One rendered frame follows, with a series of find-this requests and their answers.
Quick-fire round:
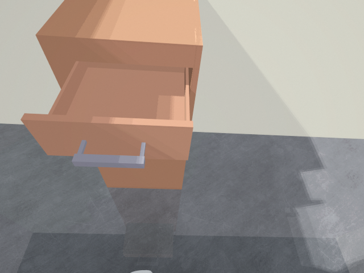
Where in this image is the handle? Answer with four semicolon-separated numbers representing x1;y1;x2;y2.
72;140;146;168

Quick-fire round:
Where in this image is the drawer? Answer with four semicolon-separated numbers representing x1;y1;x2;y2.
21;61;193;160

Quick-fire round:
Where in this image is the cabinet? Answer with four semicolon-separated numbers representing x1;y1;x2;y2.
36;0;203;189

